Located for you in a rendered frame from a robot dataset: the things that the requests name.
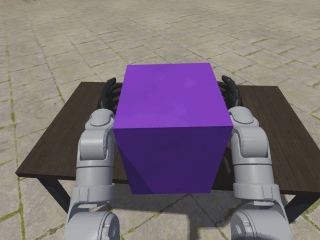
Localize left robot hand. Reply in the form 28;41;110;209
96;77;123;115

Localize right robot upper arm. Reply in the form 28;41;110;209
230;209;293;240

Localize robot left forearm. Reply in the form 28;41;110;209
62;108;116;240

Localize robot right forearm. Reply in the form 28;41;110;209
228;106;294;240

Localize carton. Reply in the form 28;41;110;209
112;62;234;195

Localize right robot hand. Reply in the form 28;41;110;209
217;75;244;110

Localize table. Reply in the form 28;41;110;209
15;81;320;224

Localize left robot upper arm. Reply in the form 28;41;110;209
63;211;120;240

